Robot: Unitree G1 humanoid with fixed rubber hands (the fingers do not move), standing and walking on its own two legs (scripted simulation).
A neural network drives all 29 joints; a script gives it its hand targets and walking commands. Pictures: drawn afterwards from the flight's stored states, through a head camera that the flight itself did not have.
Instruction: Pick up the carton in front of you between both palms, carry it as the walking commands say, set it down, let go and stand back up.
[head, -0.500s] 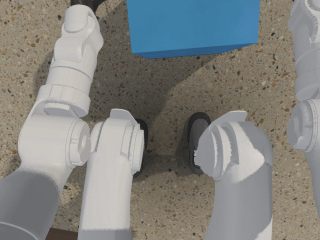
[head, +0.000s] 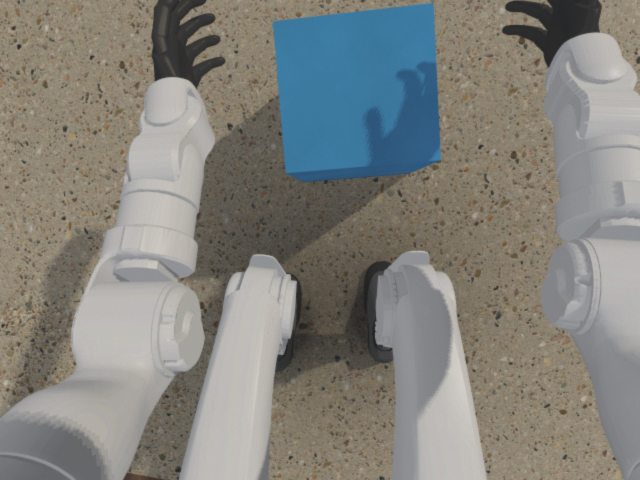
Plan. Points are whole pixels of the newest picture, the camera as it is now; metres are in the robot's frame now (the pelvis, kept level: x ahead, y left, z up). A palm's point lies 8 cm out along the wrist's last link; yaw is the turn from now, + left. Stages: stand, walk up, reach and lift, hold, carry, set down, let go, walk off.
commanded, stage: set down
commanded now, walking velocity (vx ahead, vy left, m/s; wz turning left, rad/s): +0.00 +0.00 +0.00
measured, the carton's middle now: (354, 112) +0.52 -0.06 -0.36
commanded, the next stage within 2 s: let go in 0.44 s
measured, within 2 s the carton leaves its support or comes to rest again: neither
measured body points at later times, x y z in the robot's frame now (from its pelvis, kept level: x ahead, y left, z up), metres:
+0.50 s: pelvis +0.03 -0.01 +0.14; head +0.32 -0.05 +0.48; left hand +0.52 +0.14 +0.03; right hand +0.53 -0.27 +0.03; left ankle +0.09 +0.12 -0.45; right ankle +0.11 -0.10 -0.45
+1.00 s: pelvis +0.10 +0.00 +0.25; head +0.27 -0.03 +0.66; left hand +0.40 +0.19 +0.15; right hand +0.39 -0.27 +0.14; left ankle +0.09 +0.12 -0.45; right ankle +0.11 -0.10 -0.45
